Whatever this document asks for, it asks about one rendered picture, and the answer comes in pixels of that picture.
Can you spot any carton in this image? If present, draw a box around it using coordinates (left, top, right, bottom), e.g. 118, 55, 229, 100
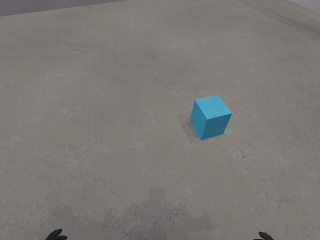
190, 94, 232, 140

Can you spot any left robot hand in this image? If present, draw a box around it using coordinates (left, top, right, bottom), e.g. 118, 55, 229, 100
45, 228, 68, 240

